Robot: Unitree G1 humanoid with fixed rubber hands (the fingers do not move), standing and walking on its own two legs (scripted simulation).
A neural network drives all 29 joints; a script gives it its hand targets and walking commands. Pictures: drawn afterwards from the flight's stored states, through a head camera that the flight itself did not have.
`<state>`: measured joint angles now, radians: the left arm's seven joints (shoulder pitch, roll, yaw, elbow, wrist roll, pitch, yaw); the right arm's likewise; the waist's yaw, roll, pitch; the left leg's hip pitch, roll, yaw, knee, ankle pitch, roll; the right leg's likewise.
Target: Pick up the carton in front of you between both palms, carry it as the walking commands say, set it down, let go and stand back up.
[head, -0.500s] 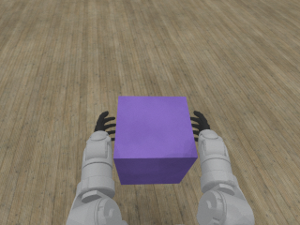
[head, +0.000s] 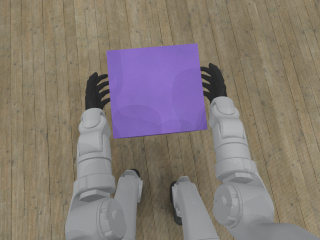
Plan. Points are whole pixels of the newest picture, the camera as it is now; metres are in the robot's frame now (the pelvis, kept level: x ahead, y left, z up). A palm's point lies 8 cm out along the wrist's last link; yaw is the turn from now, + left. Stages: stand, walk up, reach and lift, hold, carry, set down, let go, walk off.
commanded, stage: set down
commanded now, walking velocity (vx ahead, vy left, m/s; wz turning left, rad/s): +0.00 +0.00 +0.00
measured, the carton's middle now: (155, 100) +0.45 +0.03 -0.16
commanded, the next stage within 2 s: none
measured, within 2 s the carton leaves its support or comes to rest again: rests again in 1.66 s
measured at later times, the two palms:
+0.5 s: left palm (106, 110) +0.43 +0.19 -0.23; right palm (196, 96) +0.49 -0.10 -0.22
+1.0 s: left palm (113, 114) +0.46 +0.19 -0.38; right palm (185, 96) +0.54 -0.09 -0.38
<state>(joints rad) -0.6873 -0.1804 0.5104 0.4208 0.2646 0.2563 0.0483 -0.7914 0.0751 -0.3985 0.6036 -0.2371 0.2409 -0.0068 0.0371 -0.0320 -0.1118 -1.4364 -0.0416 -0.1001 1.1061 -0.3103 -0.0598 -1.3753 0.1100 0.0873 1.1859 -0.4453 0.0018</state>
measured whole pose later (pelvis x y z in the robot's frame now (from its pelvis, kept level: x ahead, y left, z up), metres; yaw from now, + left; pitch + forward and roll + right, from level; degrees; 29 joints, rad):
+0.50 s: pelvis -0.02 +0.01 -0.12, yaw -1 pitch +47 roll +0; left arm -0.96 -0.13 0.55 0.50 0.24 0.30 0.12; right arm -1.13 -0.10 -0.34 0.81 -0.20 0.27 -0.01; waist 0.06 -0.03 -0.11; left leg -1.98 -0.09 -0.10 1.57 -0.41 -0.07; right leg -1.91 0.14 0.08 1.65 -0.57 0.03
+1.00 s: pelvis -0.04 +0.00 -0.22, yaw +0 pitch +46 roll +3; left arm -1.26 -0.04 0.61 0.60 0.16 0.30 0.16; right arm -1.54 -0.28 -0.16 1.03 -0.12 0.27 -0.04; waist 0.11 -0.02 0.19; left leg -2.23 -0.09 -0.08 1.89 -0.47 -0.11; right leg -2.18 0.18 0.07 2.00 -0.63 0.03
